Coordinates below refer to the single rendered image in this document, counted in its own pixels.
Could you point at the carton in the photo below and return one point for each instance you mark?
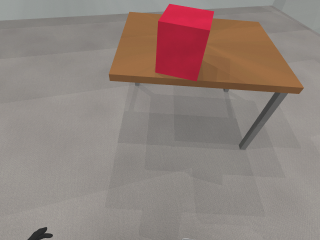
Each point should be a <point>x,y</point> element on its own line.
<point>182,36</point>

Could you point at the table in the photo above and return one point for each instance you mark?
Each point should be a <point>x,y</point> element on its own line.
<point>239,55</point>

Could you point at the left robot hand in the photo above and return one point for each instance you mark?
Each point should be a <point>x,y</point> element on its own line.
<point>40,234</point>

